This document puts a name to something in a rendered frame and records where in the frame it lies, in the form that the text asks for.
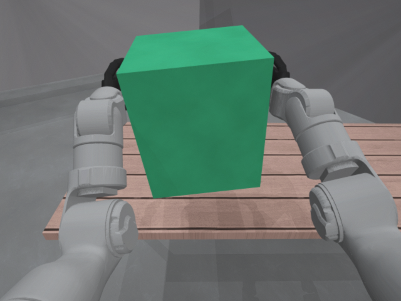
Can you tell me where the robot left forearm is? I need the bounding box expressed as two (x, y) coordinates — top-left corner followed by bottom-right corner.
(58, 87), (127, 249)

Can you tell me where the robot right forearm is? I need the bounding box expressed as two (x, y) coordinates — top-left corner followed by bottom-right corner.
(269, 78), (398, 224)

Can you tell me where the carton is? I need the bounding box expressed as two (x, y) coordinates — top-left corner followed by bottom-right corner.
(116, 25), (274, 199)

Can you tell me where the left robot hand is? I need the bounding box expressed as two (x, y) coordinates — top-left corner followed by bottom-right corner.
(102, 58), (127, 110)

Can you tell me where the robot left upper arm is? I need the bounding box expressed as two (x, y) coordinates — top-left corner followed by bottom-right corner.
(0, 199), (138, 301)

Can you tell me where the table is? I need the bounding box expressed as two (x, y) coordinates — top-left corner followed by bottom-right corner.
(42, 122), (401, 240)

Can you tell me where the robot right upper arm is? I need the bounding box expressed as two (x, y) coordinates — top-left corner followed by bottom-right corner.
(309, 173), (401, 301)

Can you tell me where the right robot hand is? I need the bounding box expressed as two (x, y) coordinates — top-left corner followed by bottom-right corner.
(269, 51), (290, 88)

